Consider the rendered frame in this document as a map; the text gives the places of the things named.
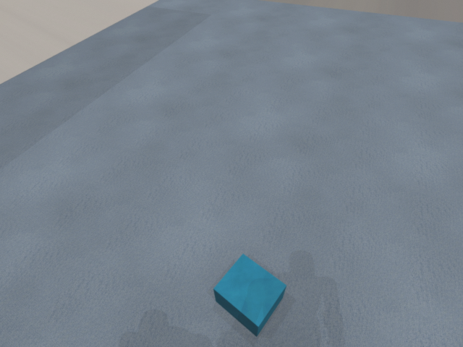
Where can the carton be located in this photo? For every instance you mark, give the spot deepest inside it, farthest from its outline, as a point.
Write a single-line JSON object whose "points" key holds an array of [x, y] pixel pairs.
{"points": [[249, 293]]}

